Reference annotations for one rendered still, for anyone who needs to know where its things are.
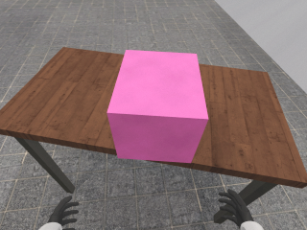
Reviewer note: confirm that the right robot hand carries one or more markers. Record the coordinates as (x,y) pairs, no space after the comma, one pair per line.
(239,210)

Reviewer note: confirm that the carton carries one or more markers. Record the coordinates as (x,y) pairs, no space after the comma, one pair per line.
(157,111)

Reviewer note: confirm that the table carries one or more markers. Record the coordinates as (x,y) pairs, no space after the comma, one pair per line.
(247,135)

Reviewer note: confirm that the robot right forearm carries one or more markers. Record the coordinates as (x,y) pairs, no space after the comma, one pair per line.
(251,225)

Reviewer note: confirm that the left robot hand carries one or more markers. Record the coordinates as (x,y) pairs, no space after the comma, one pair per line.
(59,213)

